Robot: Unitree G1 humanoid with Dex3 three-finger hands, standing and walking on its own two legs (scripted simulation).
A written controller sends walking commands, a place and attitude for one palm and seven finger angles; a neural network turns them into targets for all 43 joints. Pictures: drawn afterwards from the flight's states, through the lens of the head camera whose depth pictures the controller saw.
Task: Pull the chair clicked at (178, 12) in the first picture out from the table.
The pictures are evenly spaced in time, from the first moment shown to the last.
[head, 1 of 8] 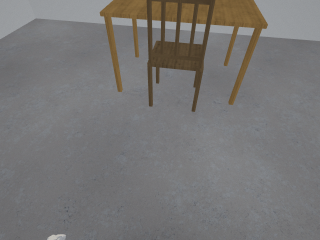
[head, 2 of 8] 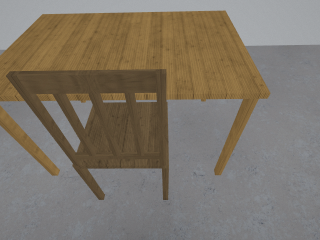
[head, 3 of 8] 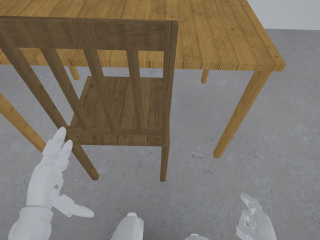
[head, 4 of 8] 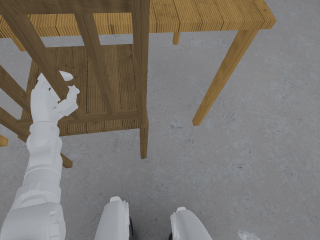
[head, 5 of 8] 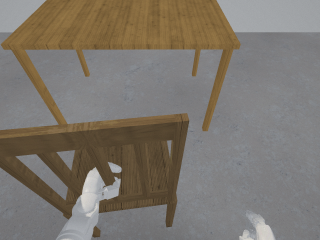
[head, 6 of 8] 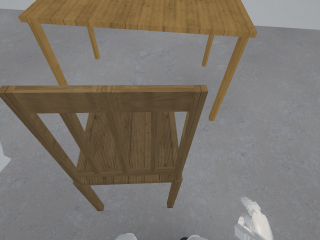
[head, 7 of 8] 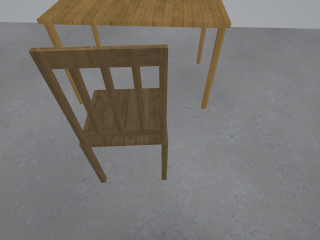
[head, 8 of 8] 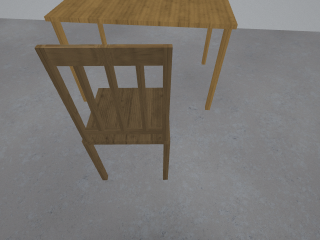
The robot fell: no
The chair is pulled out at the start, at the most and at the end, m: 0.00 0.55 0.54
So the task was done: yes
